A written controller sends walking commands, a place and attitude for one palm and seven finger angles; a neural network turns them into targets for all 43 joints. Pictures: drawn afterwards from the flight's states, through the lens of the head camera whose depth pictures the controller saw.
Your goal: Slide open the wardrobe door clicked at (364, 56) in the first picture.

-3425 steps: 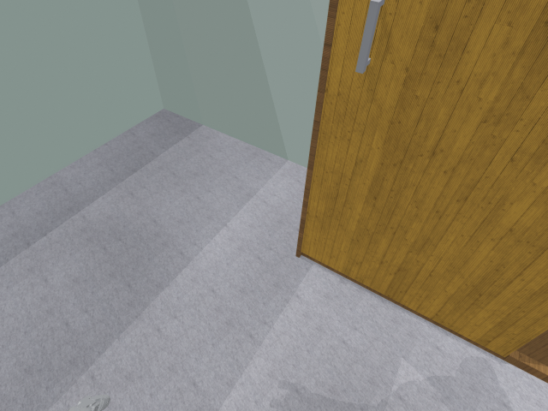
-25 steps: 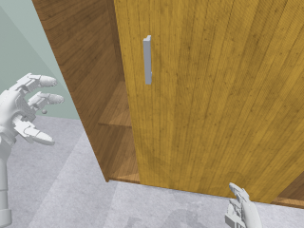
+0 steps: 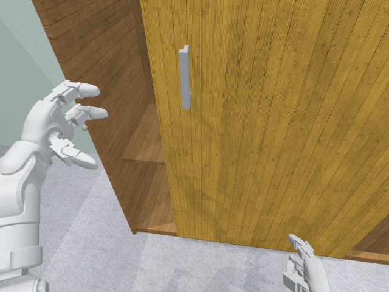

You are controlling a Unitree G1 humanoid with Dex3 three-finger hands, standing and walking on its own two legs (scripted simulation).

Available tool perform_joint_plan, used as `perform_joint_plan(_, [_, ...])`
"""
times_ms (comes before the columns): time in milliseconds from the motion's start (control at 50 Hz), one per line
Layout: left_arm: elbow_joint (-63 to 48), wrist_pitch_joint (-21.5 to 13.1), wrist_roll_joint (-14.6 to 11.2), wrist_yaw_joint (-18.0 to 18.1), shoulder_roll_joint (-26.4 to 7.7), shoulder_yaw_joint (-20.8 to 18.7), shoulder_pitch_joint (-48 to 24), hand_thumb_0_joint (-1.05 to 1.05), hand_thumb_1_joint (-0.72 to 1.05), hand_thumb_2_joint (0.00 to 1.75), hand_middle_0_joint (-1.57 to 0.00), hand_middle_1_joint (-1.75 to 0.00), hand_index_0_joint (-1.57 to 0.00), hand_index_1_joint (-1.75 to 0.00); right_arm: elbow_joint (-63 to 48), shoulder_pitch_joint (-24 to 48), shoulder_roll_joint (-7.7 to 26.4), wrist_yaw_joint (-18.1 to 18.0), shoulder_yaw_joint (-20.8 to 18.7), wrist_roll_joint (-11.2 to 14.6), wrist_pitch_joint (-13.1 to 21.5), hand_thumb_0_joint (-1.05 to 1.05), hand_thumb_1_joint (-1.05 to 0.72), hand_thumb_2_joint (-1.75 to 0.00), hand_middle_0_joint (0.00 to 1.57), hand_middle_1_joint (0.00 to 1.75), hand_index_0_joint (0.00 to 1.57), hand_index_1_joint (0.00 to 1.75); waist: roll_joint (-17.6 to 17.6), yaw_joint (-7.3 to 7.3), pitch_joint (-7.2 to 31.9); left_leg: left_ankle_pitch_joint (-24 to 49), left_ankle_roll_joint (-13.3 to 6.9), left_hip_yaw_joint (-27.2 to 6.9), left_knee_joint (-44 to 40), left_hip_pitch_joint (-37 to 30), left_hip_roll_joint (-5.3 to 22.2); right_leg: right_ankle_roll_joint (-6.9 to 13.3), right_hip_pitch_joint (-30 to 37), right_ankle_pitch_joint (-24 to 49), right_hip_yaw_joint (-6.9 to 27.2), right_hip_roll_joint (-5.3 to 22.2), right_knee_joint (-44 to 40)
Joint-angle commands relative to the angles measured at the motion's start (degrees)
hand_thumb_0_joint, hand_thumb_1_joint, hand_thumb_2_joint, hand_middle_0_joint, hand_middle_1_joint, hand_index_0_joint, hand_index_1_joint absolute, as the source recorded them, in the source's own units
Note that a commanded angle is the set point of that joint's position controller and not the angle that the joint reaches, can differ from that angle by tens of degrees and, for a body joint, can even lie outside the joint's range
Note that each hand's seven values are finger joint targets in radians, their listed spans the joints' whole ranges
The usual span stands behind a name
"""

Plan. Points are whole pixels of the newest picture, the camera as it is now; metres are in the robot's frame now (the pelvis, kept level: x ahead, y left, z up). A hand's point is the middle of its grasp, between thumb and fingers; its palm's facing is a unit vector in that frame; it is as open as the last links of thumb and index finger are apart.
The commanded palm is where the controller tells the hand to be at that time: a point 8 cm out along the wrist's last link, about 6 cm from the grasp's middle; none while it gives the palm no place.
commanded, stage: move the hooked fingers beside the handle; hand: left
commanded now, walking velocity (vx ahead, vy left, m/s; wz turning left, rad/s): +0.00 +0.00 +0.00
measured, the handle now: (186, 77) +0.54 +0.09 +0.21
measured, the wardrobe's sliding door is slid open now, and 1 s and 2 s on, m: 0.23 0.23 0.23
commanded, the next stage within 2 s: none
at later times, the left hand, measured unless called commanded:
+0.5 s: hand (114, 110) +0.38 +0.21 +0.22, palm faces +0.00 -1.00 -0.02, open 14.0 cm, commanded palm +0.36 +0.25 +0.22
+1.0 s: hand (143, 94) +0.45 +0.17 +0.21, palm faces -0.02 -1.00 +0.01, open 14.0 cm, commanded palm +0.44 +0.22 +0.21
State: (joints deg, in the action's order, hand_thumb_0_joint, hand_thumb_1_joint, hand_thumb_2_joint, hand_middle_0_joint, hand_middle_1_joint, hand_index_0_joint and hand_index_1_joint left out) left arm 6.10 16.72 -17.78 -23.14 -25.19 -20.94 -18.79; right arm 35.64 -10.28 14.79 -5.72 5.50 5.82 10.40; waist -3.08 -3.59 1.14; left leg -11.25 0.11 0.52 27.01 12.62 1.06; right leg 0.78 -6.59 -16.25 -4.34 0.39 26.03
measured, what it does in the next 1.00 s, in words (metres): stands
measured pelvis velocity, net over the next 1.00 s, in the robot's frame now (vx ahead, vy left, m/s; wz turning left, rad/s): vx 0.02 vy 0.00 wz -0.04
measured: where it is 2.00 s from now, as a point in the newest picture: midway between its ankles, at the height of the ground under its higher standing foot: outside the picture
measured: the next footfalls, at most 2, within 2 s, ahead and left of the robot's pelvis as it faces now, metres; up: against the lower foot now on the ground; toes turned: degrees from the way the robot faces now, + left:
none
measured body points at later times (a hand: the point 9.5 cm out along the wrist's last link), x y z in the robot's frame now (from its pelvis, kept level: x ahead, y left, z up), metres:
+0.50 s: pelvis +0.00 +0.00 +0.00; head -0.02 -0.01 +0.45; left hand +0.37 +0.26 +0.22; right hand +0.18 -0.24 -0.08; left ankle +0.04 +0.12 -0.74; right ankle -0.02 -0.11 -0.74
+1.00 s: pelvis +0.02 +0.00 +0.00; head +0.02 -0.01 +0.45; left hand +0.45 +0.23 +0.21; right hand +0.12 -0.26 -0.11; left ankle +0.04 +0.12 -0.74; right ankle -0.02 -0.11 -0.74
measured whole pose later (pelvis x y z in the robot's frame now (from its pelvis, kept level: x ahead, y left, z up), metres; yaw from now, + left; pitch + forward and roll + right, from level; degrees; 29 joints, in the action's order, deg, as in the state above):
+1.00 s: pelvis +0.02 +0.00 +0.00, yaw -2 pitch +1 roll +0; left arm 36.1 11.2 -11.0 -11.8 -22.1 -15.9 -42.4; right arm 39.4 -16.7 15.4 -5.6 2.4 4.7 4.4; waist -1.8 1.4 2.2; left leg -12.9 0.0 2.5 27.4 16.0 1.7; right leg 0.7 -10.6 -16.9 -2.3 -0.1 26.1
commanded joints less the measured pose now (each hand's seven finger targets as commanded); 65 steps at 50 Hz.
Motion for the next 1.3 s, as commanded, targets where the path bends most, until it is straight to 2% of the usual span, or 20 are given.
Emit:
perform_joint_plan(0, [-8.16, -1.46, -0.18, 3.09, -15.71, -6.23, -20.30, 0.00, -0.50, 0.30, -0.30, -1.20, -0.30, -1.20, -9.35, 8.60, 6.22, -0.01, -2.95, -0.26, 2.14, 0.00, -0.90, -0.90, 0.20, 0.30, 0.20, 0.30, -0.95, -0.20, 11.80, 7.09, -1.78, -1.97, -3.40, -9.45, -1.54, 0.27, -4.51, 12.15, 1.26, -0.79, -4.74])
perform_joint_plan(80, [-7.37, -0.45, 0.31, 4.34, -13.13, -3.95, -22.23, 0.00, -0.50, 0.30, -0.30, -1.20, -0.30, -1.20, -9.76, 8.71, 6.10, 0.26, -3.20, -0.22, 1.13, 0.00, -0.90, -0.90, 0.20, 0.30, 0.20, 0.30, 1.47, 0.23, 11.92, 7.80, -1.91, -1.66, -3.01, -9.48, -1.38, 0.16, -4.69, 13.05, 1.17, -0.98, -4.62])
perform_joint_plan(160, [-10.30, -1.39, 0.86, 5.08, -12.34, -2.79, -26.49, 0.00, -0.50, 0.30, -0.30, -1.20, -0.30, -1.20, -10.02, 8.63, 6.06, 0.12, -3.40, -0.38, 0.60, 0.00, -0.90, -0.90, 0.20, 0.30, 0.20, 0.30, -0.59, 0.89, 14.15, 9.40, -2.02, -1.42, -2.61, -11.48, -1.45, 0.30, -4.57, 14.84, 1.50, -0.95, -4.09])
perform_joint_plan(180, [-10.80, -2.01, 0.69, 5.36, -11.84, -2.25, -26.47, 0.00, -0.50, 0.30, -0.30, -1.20, -0.30, -1.20, -9.99, 8.59, 5.95, 0.19, -3.41, -0.39, 0.65, 0.00, -0.90, -0.90, 0.20, 0.30, 0.20, 0.30, 0.58, 1.07, 14.14, 9.90, -2.13, -1.18, -2.27, -11.36, -1.35, 0.22, -4.24, 15.29, 1.49, -1.01, -4.21])
perform_joint_plan(260, [-5.91, -2.09, 1.69, 6.49, -10.75, -0.25, -32.06, 0.00, -0.50, 0.30, -0.30, -1.20, -0.30, -1.20, -8.27, 7.58, 6.36, -0.49, -3.43, -0.48, -0.04, 0.00, -0.90, -0.90, 0.20, 0.30, 0.20, 0.30, -0.38, 2.38, 10.90, 6.44, -2.01, -1.75, -3.07, -10.52, -1.19, 0.29, -6.95, 11.29, 1.49, -1.10, -4.83])
perform_joint_plan(280, [-6.35, -2.37, 1.72, 6.92, -10.43, 0.25, -32.33, 0.00, -0.50, 0.30, -0.30, -1.20, -0.30, -1.20, -8.29, 7.65, 6.39, -0.52, -3.70, -0.39, 0.01, 0.00, -0.90, -0.90, 0.20, 0.30, 0.20, 0.30, 0.93, 2.38, 11.45, 6.67, -2.25, -1.46, -2.81, -10.72, -1.15, 0.16, -6.67, 11.30, 1.66, -1.09, -5.23])
perform_joint_plan(320, [-3.70, -1.93, 2.34, 7.65, -11.95, -0.81, -33.38, 0.00, -0.50, 0.30, -0.30, -1.20, -0.30, -1.20, -7.69, 7.10, 6.61, -0.74, -3.72, -0.56, -0.37, 0.00, -0.90, -0.90, 0.20, 0.30, 0.20, 0.30, -0.13, 2.23, 12.06, 6.66, -2.12, -1.58, -2.92, -10.47, -1.20, 0.27, -6.44, 11.41, 1.80, -0.91, -5.02])
perform_joint_plan(380, [-0.77, -2.13, 2.71, 8.33, -12.73, -1.10, -34.50, 0.00, -0.50, 0.30, -0.30, -1.20, -0.30, -1.20, -7.09, 6.29, 6.90, -0.79, -3.98, -0.74, -0.94, 0.00, -0.90, -0.90, 0.20, 0.30, 0.20, 0.30, 1.62, 2.29, 13.19, 7.49, -2.29, -1.25, -2.44, -9.96, -1.21, 0.18, -5.51, 12.58, 1.99, -0.87, -5.08])
perform_joint_plan(520, [5.13, -4.16, 3.39, 8.80, -10.26, 2.77, -42.91, 0.00, -0.50, 0.30, -0.30, -1.20, -0.30, -1.20, -6.41, 4.69, 6.99, -1.10, -4.23, -0.60, -1.75, 0.00, -0.90, -0.90, 0.20, 0.30, 0.20, 0.30, -0.16, 4.06, 13.37, 6.77, -2.37, -1.22, -2.34, -10.06, -1.07, 0.22, -6.79, 12.45, 2.39, -0.80, -5.13])
perform_joint_plan(580, [8.31, -5.63, 3.73, 9.22, -12.01, 1.53, -44.02, 0.00, -0.50, 0.30, -0.30, -1.20, -0.30, -1.20, -5.79, 3.17, 7.44, -1.15, -4.54, -0.80, -2.01, 0.00, -0.90, -0.90, 0.20, 0.30, 0.20, 0.30, 2.17, 3.95, 15.04, 8.48, -2.54, -1.26, -1.89, -10.06, -0.99, 0.27, -5.77, 14.14, 2.19, -1.00, -4.75])
perform_joint_plan(700, [12.84, -7.25, 4.46, 10.08, -13.01, 0.10, -45.79, 0.00, -0.50, 0.30, -0.30, -1.20, -0.30, -1.20, -5.42, 1.35, 7.64, -0.73, -5.04, -1.00, -2.48, 0.00, -0.90, -0.90, 0.20, 0.30, 0.20, 0.30, 2.22, 3.57, 16.12, 10.63, -2.67, -0.62, -1.57, -9.03, -1.04, 0.24, -4.48, 17.81, 2.51, -0.85, -3.89])
perform_joint_plan(760, [15.06, -7.23, 5.16, 10.32, -10.15, 2.90, -48.21, 0.00, -0.50, 0.30, -0.30, -1.20, -0.30, -1.20, -4.99, 0.26, 7.57, -0.60, -5.28, -0.88, -2.94, 0.00, -0.90, -0.90, 0.20, 0.30, 0.20, 0.30, 0.52, 4.62, 15.15, 10.68, -2.56, -0.47, -1.26, -9.15, -0.93, 0.29, -6.19, 17.75, 2.41, -1.01, -3.67])
perform_joint_plan(780, [15.58, -7.80, 5.19, 10.58, -9.85, 3.22, -48.82, 0.00, -0.50, 0.30, -0.30, -1.20, -0.30, -1.20, -4.82, -0.39, 7.75, -0.55, -5.47, -0.97, -2.97, 0.00, -0.90, -0.90, 0.20, 0.30, 0.20, 0.30, 1.92, 4.80, 15.32, 11.21, -2.66, -0.54, -1.05, -8.99, -0.84, 0.33, -5.81, 17.81, 2.07, -1.12, -3.61])
perform_joint_plan(840, [14.91, -8.45, 5.52, 11.10, -11.16, 1.62, -49.92, 0.00, -0.50, 0.30, -0.30, -1.20, -0.30, -1.20, -4.88, -1.21, 7.85, -0.41, -5.84, -1.19, -3.14, 0.00, -0.90, -0.90, 0.20, 0.30, 0.20, 0.30, 0.74, 4.47, 18.47, 13.43, -2.69, -0.38, -0.56, -10.55, -0.86, 0.39, -5.13, 20.42, 2.56, -1.17, -3.09])
perform_joint_plan(920, [16.80, -9.93, 5.74, 11.74, -10.95, 1.65, -52.87, 0.00, -0.50, 0.30, -0.30, -1.20, -0.30, -1.20, -4.07, -2.78, 8.03, -0.41, -6.10, -1.45, -3.22, 0.00, -0.90, -0.90, 0.20, 0.30, 0.20, 0.30, 2.51, 5.02, 18.98, 14.30, -2.82, -0.57, -0.45, -10.30, -0.63, 0.37, -4.93, 21.29, 2.32, -1.38, -2.64])
perform_joint_plan(1040, [18.31, -10.93, 6.91, 13.27, -7.88, 3.77, -55.39, 0.00, -0.50, 0.30, -0.30, -1.20, -0.30, -1.20, -3.40, -4.20, 7.91, 0.21, -6.52, -1.63, -3.68, 0.00, -0.90, -0.90, 0.20, 0.30, 0.20, 0.30, -0.20, 5.46, 19.99, 17.27, -2.56, -0.42, 0.31, -11.97, -0.50, 0.57, -6.07, 22.95, 2.23, -1.53, -2.11])
perform_joint_plan(1140, [24.93, -10.35, 7.23, 14.10, -6.26, 5.00, -57.33, 0.00, -0.50, 0.30, -0.30, -1.20, -0.30, -1.20, -2.31, -5.49, 8.13, 0.23, -6.68, -1.72, -4.63, 0.00, -0.90, -0.90, 0.20, 0.30, 0.20, 0.30, 3.01, 6.57, 16.15, 14.45, -2.75, -0.22, 0.16, -9.00, -0.36, 0.27, -7.86, 21.40, 2.19, -1.60, -2.46])
perform_joint_plan(1180, [27.21, -11.09, 7.68, 14.99, -8.18, 3.52, -59.40, 0.00, -0.50, 0.30, -0.30, -1.20, -0.30, -1.20, -2.08, -6.32, 8.37, 0.22, -6.79, -1.97, -4.77, 0.00, -0.90, -0.90, 0.20, 0.30, 0.20, 0.30, 4.45, 6.74, 16.01, 13.48, -2.95, -0.33, 0.29, -8.04, -0.46, 0.22, -7.85, 20.15, 2.19, -1.63, -2.56])
perform_joint_plan(1240, [28.24, -13.15, 8.70, 16.27, -8.44, 3.70, -65.90, 0.00, -0.50, 0.30, -0.30, -1.20, -0.30, -1.20, -1.39, -7.49, 8.20, 0.23, -6.76, -2.42, -4.85, 0.00, -0.90, -0.90, 0.20, 0.30, 0.20, 0.30, 3.45, 7.52, 17.97, 13.15, -2.86, -0.47, 0.50, -8.37, -0.52, 0.18, -8.18, 20.16, 2.60, -1.41, -2.16])
perform_joint_plan(1280, [28.91, -15.15, 9.14, 16.76, -10.79, 1.77, -64.64, 0.00, -0.50, 0.30, -0.30, -1.20, -0.30, -1.20, -1.57, -8.29, 8.40, 0.37, -6.89, -2.67, -4.79, 0.00, -0.90, -0.90, 0.20, 0.30, 0.20, 0.30, 3.56, 6.73, 20.52, 14.50, -2.94, -0.36, 0.78, -8.65, -0.45, 0.29, -6.38, 21.18, 2.70, -1.42, -1.73])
